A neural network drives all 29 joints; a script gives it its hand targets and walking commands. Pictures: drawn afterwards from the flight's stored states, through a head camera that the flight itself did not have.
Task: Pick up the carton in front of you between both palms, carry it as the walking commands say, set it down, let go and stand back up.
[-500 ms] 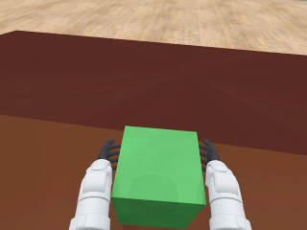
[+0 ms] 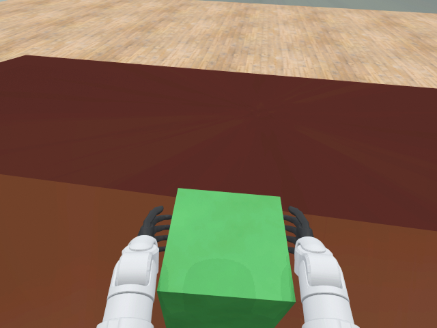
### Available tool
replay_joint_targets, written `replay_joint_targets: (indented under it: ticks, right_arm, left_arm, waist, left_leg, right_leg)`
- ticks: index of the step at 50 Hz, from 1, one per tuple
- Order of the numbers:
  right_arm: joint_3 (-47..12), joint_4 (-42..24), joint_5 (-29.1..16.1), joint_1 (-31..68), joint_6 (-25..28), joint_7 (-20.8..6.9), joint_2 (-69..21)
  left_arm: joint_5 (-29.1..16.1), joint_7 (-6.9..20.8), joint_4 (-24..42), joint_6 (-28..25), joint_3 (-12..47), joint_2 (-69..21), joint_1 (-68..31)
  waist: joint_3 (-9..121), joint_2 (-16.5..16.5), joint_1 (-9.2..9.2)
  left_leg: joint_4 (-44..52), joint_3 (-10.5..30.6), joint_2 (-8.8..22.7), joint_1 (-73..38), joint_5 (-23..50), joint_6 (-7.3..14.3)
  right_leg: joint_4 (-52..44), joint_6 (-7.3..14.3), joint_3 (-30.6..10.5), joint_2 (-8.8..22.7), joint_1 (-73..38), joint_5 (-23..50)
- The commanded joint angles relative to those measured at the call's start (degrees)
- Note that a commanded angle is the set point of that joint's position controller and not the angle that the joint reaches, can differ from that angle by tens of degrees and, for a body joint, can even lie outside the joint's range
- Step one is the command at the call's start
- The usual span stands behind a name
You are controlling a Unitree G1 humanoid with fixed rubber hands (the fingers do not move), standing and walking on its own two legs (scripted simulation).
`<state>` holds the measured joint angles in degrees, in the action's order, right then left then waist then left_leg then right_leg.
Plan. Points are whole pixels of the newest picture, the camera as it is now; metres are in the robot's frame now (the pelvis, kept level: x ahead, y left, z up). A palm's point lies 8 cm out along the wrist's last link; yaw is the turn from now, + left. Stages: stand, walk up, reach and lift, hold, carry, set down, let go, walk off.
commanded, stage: reach and lift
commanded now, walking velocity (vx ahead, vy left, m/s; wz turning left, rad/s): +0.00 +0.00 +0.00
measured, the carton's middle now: (222, 266) +0.29 +0.00 -0.05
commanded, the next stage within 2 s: hold in 0.06 s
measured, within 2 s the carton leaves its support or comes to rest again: neither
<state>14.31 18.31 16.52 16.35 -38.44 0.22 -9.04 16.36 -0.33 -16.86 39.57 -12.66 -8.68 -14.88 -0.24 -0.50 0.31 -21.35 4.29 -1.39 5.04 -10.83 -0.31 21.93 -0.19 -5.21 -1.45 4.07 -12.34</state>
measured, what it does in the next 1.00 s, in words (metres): stands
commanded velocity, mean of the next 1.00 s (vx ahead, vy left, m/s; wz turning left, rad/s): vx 0.10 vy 0.00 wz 0.00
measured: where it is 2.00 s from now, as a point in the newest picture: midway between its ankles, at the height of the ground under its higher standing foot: (226, 295)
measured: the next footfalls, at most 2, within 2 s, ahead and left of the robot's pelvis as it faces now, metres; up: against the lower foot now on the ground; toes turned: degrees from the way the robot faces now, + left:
left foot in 1.34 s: +0.27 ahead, +0.09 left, +0.00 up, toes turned +9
right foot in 1.78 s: +0.58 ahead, -0.16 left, +0.00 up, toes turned -17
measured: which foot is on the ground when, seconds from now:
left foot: down 0.00-1.00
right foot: down 0.00-1.00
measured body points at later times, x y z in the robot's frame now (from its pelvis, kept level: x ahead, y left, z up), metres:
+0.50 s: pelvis -0.02 +0.00 +0.00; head -0.06 +0.00 +0.45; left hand +0.29 +0.15 +0.04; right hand +0.29 -0.15 +0.05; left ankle +0.02 +0.12 -0.75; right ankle +0.00 -0.12 -0.75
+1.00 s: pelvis +0.01 -0.01 -0.01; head -0.03 -0.02 +0.44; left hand +0.31 +0.14 +0.05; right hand +0.31 -0.17 +0.05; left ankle +0.02 +0.12 -0.75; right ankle +0.01 -0.12 -0.74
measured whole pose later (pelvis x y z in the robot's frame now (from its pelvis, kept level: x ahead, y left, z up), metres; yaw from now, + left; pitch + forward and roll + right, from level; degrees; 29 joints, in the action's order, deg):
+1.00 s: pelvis +0.01 -0.01 -0.01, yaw -3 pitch +0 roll +0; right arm 10.0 6.7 14.0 14.5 -45.9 1.2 -8.6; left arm 12.3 -1.2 -5.7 46.2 -10.6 -8.2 -12.8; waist 6.0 1.0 1.6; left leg -26.3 1.3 0.3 12.0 -13.8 -0.1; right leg 30.2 -0.1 0.7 0.2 14.1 -21.0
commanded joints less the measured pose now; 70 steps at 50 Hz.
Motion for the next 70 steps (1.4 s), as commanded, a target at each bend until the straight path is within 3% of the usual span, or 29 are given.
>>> replay_joint_targets:
  ticks: [1, 8, 15, 26, 41, 42, 44, 45, 47, 48, 50, 51, 52, 53, 54, 56, 58, 59, 64, 66, 67, 68, 69, 70]
  right_arm:
    - [-29.6, -0.7, -13.8, 24.6, 1.0, -14.4, -54.1]
    - [-33.6, -6.3, -16.1, 23.0, -1.6, -13.7, -54.4]
    - [-29.9, -3.8, -14.4, 24.4, -3.8, -13.9, -52.1]
    - [-29.7, -1.5, -14.3, 30.3, -2.8, -14.7, -53.9]
    - [-29.8, -2.8, -14.4, 27.4, -3.0, -14.9, -52.9]
    - [-30.5, -3.3, -15.1, 28.5, -3.4, -14.8, -53.3]
    - [-32.1, -5.6, -16.1, 27.6, -3.6, -14.4, -53.0]
    - [-33.5, -7.7, -17.1, 28.3, -3.8, -14.0, -53.2]
    - [-36.4, -11.4, -18.2, 27.4, -4.6, -12.9, -53.8]
    - [-38.0, -13.7, -18.8, 26.1, -5.3, -12.2, -53.8]
    - [-41.2, -19.5, -20.4, 25.4, -7.2, -10.8, -53.1]
    - [-42.8, -22.6, -21.3, 25.5, -8.5, -10.1, -52.6]
    - [-44.7, -25.8, -22.4, 26.3, -10.2, -9.6, -52.6]
    - [-45.8, -27.8, -23.3, 26.6, -11.7, -9.1, -52.0]
    - [-47.2, -29.9, -24.6, 27.0, -12.9, -8.7, -51.3]
    - [-49.3, -32.6, -26.5, 24.5, -15.3, -7.7, -50.8]
    - [-50.0, -35.5, -27.1, 19.5, -17.7, -5.9, -50.1]
    - [-49.8, -36.9, -27.1, 16.9, -19.0, -4.8, -49.6]
    - [-45.5, -44.9, -25.7, 6.7, -24.8, 1.0, -45.3]
    - [-43.1, -47.2, -24.8, 3.0, -26.4, 3.2, -43.6]
    - [-41.8, -48.0, -24.3, 0.6, -27.0, 4.3, -42.8]
    - [-40.2, -48.6, -23.2, -1.2, -27.5, 5.5, -40.7]
    - [-38.8, -48.3, -22.4, -0.7, -27.7, 6.9, -38.4]
    - [-38.1, -49.3, -22.5, -0.1, -27.7, 8.0, -38.1]
  left_arm:
    - [-14.4, 14.0, 3.4, -2.1, 29.4, -53.5, -28.3]
    - [-17.1, 13.9, 8.9, 0.2, 33.7, -53.4, -27.4]
    - [-14.6, 13.8, 6.1, 2.4, 29.4, -50.9, -28.2]
    - [-14.8, 14.7, 3.9, 1.6, 29.7, -53.3, -34.2]
    - [-15.0, 14.1, 5.0, 2.0, 29.7, -53.5, -30.7]
    - [-15.5, 14.1, 5.1, 2.2, 30.7, -53.5, -32.3]
    - [-17.2, 13.9, 7.8, 2.3, 32.7, -53.9, -33.1]
    - [-18.2, 13.8, 9.9, 2.5, 34.2, -54.2, -34.0]
    - [-20.7, 13.5, 13.5, 3.3, 37.6, -54.9, -34.4]
    - [-22.1, 13.3, 15.5, 3.8, 39.6, -54.7, -34.6]
    - [-24.7, 12.6, 19.8, 5.5, 43.0, -54.7, -34.2]
    - [-25.5, 12.0, 22.3, 6.7, 44.4, -54.5, -33.6]
    - [-25.2, 11.1, 23.6, 8.0, 44.2, -53.2, -30.8]
    - [-25.0, 10.2, 24.7, 9.4, 43.5, -51.8, -28.1]
    - [-24.8, 9.1, 26.8, 10.8, 43.6, -51.4, -25.9]
    - [-24.3, 7.1, 31.7, 13.3, 43.5, -49.7, -23.0]
    - [-24.8, 5.3, 36.7, 15.7, 43.9, -48.5, -19.8]
    - [-25.1, 4.4, 38.4, 17.1, 44.0, -47.8, -17.7]
    - [-26.1, -0.4, 46.2, 23.3, 43.1, -43.7, -8.9]
    - [-26.9, -2.2, 49.5, 25.1, 43.1, -42.4, -6.7]
    - [-27.3, -3.0, 51.1, 25.8, 43.0, -41.5, -5.9]
    - [-27.7, -3.9, 52.4, 26.5, 42.5, -39.7, -6.5]
    - [-28.3, -4.9, 54.2, 27.2, 42.2, -37.8, -8.8]
    - [-29.0, -5.7, 55.0, 27.5, 42.4, -36.8, -9.8]
  waist:
    - [13.7, 0.4, 0.03]
    - [16.0, 0.1, -0.64]
    - [7.6, 0.2, -0.13]
    - [10.7, 0.4, -0.40]
    - [11.8, 0.7, -0.32]
    - [11.5, 3.2, -0.24]
    - [11.8, 4.4, -0.49]
    - [11.0, 5.8, -0.67]
    - [12.6, 10.3, -0.69]
    - [13.9, 9.0, -0.68]
    - [17.2, 6.5, -0.32]
    - [18.6, 3.5, -0.14]
    - [17.7, -8.2, 0.84]
    - [13.4, -14.7, 1.27]
    - [11.4, -12.9, 1.25]
    - [14.1, -6.1, 1.42]
    - [17.0, -6.7, 1.44]
    - [17.6, -7.9, 1.46]
    - [15.6, -9.8, 1.53]
    - [17.1, -6.4, 0.68]
    - [19.5, -4.3, 0.00]
    - [22.0, 3.3, -1.22]
    - [21.5, 17.2, -1.84]
    - [19.2, 14.0, -1.98]
  left_leg:
    - [1.6, 0.2, -3.7, -6.5, 12.5, -0.2]
    - [2.2, 0.6, -3.8, -8.6, 15.6, -0.2]
    - [4.0, -0.3, -3.5, -5.2, 4.2, 0.2]
    - [2.9, -0.5, -3.2, -5.5, 1.4, 0.2]
    - [3.3, -0.2, -3.1, -7.3, 7.7, -0.2]
    - [-0.4, -0.8, 7.2, 0.2, -1.2, 0.8]
    - [5.3, 4.1, 8.0, 4.7, -27.7, 1.9]
    - [7.3, 7.0, 9.6, 5.2, -34.7, 3.0]
    - [10.3, 13.5, 15.0, 4.5, -29.6, 6.3]
    - [10.0, 12.4, 15.5, 5.2, -25.8, 7.0]
    - [4.5, 5.7, 12.4, 11.0, -23.7, 6.0]
    - [-1.3, 0.9, 9.2, 15.2, -23.9, 4.1]
    - [-14.9, -6.6, 4.2, 23.2, -21.5, 0.9]
    - [-22.6, -10.4, 1.9, 34.8, -18.7, -0.4]
    - [-24.9, -7.8, 4.7, 38.0, -17.3, 0.0]
    - [-24.9, -8.0, 5.4, 38.9, -15.2, -0.1]
    - [-21.1, -10.9, 3.8, 35.7, -10.4, -0.7]
    - [-19.0, -12.0, 3.1, 34.1, -8.9, -0.9]
    - [-6.9, -16.1, 1.7, 23.9, -1.7, -0.6]
    - [-0.8, -19.7, -0.4, 6.9, 1.5, 0.4]
    - [-1.4, -17.7, 2.0, -5.1, 0.3, 1.4]
    - [2.5, -3.5, 13.2, -14.6, -10.3, 3.8]
    - [9.3, 21.1, 26.8, -22.2, -18.3, 10.7]
    - [10.3, 26.0, 29.7, -19.0, -16.4, 14.7]
  right_leg:
    - [-2.9, -0.2, 0.3, -3.7, -0.2, 12.6]
    - [-3.8, -0.5, -0.1, -3.5, -3.1, 16.9]
    - [-5.3, 0.0, 0.5, -3.1, 0.1, 5.6]
    - [-4.4, 0.3, 0.9, -2.9, 1.1, 2.3]
    - [-4.5, 0.1, 0.9, -3.4, -0.7, 7.9]
    - [0.8, 0.7, 0.6, 6.1, 7.0, 0.3]
    - [1.5, 0.6, 0.5, 3.7, 11.7, -20.5]
    - [5.0, 0.2, 2.2, 2.1, 15.4, -23.7]
    - [14.8, -0.6, 7.8, 0.5, 17.1, -11.8]
    - [12.6, -0.5, 8.5, 1.4, 15.9, -10.6]
    - [2.3, 0.6, 9.8, 1.3, 4.7, -8.4]
    - [-1.5, 1.4, 6.0, 3.5, -0.7, -10.1]
    - [-8.6, 4.8, -10.1, 13.6, -3.5, -22.3]
    - [-14.4, 8.7, -22.6, 21.2, -8.0, -25.6]
    - [-14.2, 11.5, -24.8, 23.3, -8.5, -17.5]
    - [-11.6, 11.1, -17.3, 21.6, -11.6, -4.2]
    - [-9.6, 8.8, -8.1, 17.2, -12.9, 4.6]
    - [-9.1, 8.3, -5.5, 16.1, -12.9, 7.5]
    - [-7.1, 7.8, 0.0, 15.3, -5.7, 10.9]
    - [1.1, 5.6, 5.0, 13.3, 3.9, 12.8]
    - [7.6, 3.8, 7.5, 11.8, 11.8, 12.4]
    - [21.4, 1.5, 11.0, 9.0, 21.7, 1.6]
    - [34.9, -0.5, 13.4, 2.3, 38.5, -13.2]
    - [43.4, 0.8, 7.5, 5.0, 42.9, -16.7]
